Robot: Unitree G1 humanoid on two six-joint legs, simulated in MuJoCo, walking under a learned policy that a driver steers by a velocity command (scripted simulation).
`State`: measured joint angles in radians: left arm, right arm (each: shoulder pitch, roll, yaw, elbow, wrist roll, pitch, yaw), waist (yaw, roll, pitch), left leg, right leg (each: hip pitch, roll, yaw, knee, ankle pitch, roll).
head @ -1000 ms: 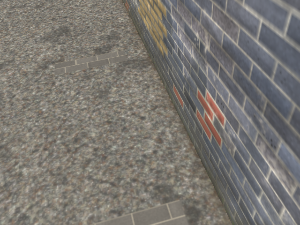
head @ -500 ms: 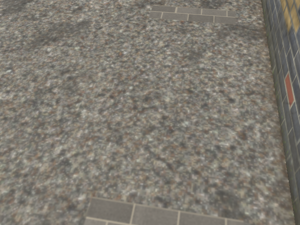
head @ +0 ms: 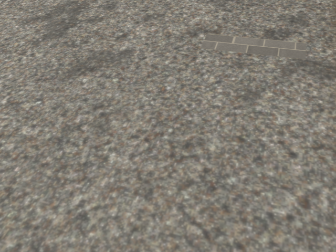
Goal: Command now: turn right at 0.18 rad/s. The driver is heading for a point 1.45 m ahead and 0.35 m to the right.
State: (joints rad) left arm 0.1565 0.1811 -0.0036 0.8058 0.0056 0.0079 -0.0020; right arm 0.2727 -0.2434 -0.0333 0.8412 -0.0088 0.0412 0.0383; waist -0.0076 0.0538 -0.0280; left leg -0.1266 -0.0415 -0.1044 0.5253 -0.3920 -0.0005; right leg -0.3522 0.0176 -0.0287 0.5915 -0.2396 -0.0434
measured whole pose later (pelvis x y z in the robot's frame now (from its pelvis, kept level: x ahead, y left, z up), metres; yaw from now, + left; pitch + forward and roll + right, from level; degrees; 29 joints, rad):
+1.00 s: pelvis +0.06 +0.05 +0.00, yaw -30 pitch +0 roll +0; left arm 0.26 0.25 0.08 0.74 0.01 0.03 -0.01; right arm 0.17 -0.23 -0.02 0.69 -0.04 0.00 -0.03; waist 0.01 -0.01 0.05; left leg -0.29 -0.05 -0.02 0.60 -0.32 0.04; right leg -0.36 0.08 0.18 0.71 -0.44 0.00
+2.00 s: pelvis +0.10 +0.10 +0.01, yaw -3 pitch +0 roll -1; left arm 0.15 0.27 0.06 0.84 0.00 0.07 0.00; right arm 0.20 -0.25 -0.05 0.80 -0.01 0.03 0.01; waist 0.02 -0.04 0.06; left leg -0.25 -0.12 -0.08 0.46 -0.20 0.09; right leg -0.49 -0.03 0.06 0.96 -0.29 0.05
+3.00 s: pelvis +0.51 -0.10 +0.01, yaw -30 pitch +0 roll +1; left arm 0.19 0.26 0.05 0.86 0.04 -0.03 -0.01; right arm 0.28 -0.25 -0.03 0.92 -0.02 -0.13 0.01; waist -0.02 -0.02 0.03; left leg -0.24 -0.09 0.01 0.42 -0.19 0.08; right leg -0.45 0.03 0.06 1.14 -0.34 -0.05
